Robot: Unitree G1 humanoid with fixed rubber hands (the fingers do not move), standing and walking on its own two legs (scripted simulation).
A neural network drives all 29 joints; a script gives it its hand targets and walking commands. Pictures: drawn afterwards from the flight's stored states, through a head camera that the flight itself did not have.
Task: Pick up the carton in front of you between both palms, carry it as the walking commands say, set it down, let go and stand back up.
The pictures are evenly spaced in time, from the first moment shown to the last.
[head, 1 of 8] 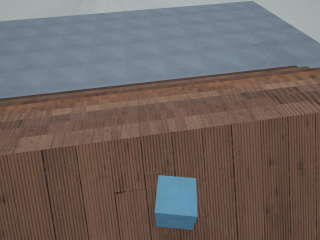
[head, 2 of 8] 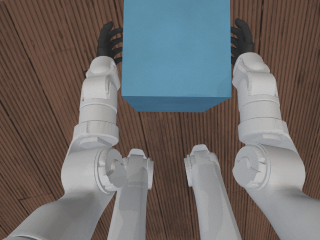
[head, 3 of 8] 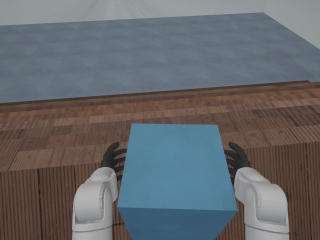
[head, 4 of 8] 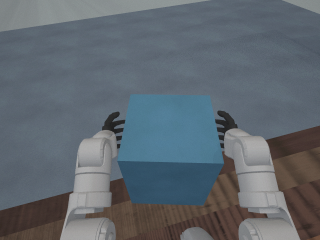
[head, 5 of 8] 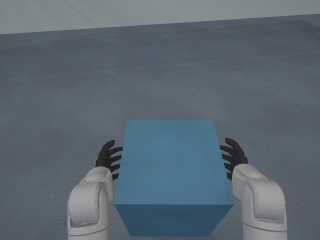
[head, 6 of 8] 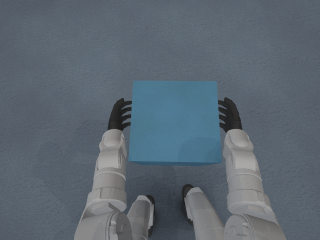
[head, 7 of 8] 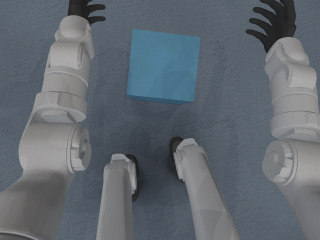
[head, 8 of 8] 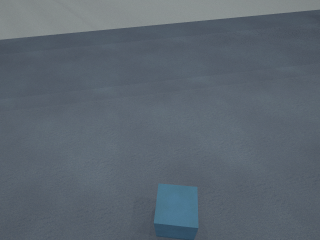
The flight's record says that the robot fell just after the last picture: no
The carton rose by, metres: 0.68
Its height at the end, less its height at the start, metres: -1.58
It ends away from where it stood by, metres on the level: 5.80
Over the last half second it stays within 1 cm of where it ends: yes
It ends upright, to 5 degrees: yes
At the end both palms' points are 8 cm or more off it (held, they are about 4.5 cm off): yes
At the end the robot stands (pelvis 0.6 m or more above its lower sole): yes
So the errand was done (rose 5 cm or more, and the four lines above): yes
